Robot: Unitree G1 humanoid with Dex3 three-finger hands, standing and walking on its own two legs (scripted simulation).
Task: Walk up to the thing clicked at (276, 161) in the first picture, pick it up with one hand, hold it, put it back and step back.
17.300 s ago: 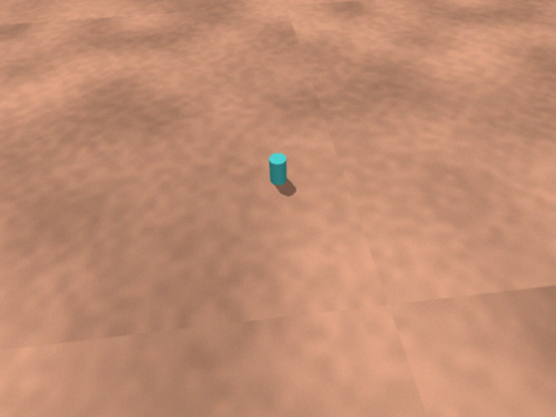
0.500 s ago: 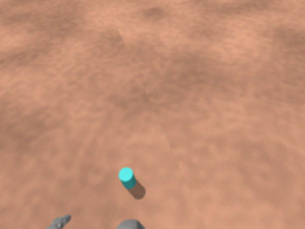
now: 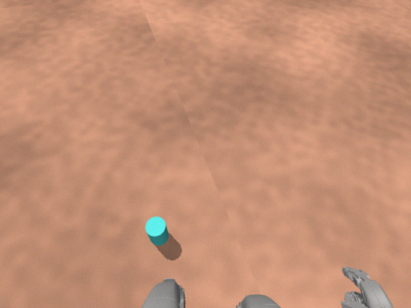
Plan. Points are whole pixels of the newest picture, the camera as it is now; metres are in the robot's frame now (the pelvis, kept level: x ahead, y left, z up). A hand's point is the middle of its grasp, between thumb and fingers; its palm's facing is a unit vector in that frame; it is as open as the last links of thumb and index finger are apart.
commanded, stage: walk up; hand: left
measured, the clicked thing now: (157, 231) +0.46 +0.22 -0.68
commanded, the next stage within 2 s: stand in 1.78 s
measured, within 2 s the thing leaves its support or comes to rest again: neither
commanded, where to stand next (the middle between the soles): +0.16 -0.02 m, yaw +6 degrees
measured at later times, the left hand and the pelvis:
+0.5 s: hand out of the picture +0.06 +0.25 -0.13, palm faces +0.02 -0.93 -0.36, open 7.4 cm; pelvis -0.03 -0.02 +0.01, yaw +2 degrees
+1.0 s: hand out of the picture +0.06 +0.25 -0.13, palm faces +0.07 -0.93 -0.35, open 7.4 cm; pelvis -0.01 -0.02 +0.02, yaw +4 degrees
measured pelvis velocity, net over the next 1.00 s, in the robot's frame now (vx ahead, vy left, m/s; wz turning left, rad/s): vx -0.01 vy -0.02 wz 0.07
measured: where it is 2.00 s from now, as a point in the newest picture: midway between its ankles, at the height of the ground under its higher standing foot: outside the picture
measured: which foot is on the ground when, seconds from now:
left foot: down 0.00-0.10, up 0.12-0.26, down 0.28-1.00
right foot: up 0.00-0.04, down 0.06-1.00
